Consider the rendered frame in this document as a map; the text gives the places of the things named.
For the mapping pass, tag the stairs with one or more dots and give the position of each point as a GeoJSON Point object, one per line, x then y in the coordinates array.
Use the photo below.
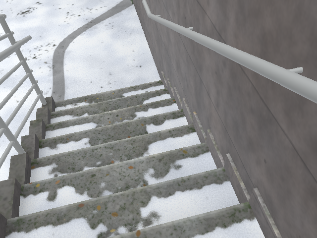
{"type": "Point", "coordinates": [125, 163]}

